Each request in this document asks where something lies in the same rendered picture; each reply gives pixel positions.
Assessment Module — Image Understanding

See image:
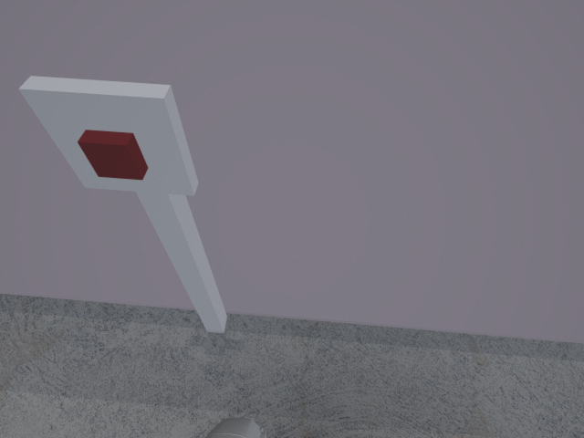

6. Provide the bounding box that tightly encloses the panel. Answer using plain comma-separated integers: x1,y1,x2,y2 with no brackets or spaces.
19,76,227,333

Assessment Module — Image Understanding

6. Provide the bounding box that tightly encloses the button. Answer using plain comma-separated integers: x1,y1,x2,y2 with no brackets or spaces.
78,130,148,180

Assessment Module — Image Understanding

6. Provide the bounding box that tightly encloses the left robot thigh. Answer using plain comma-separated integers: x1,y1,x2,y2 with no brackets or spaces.
205,417,266,438

